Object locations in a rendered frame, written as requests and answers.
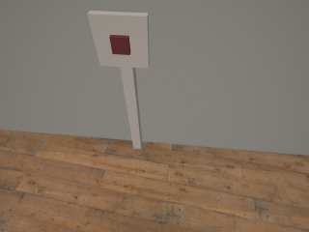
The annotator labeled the button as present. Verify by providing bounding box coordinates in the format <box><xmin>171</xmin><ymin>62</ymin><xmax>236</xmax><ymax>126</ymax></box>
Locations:
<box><xmin>109</xmin><ymin>35</ymin><xmax>131</xmax><ymax>55</ymax></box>

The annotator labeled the panel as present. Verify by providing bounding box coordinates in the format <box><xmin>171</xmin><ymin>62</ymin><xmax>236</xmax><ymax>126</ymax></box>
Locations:
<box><xmin>87</xmin><ymin>11</ymin><xmax>150</xmax><ymax>149</ymax></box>

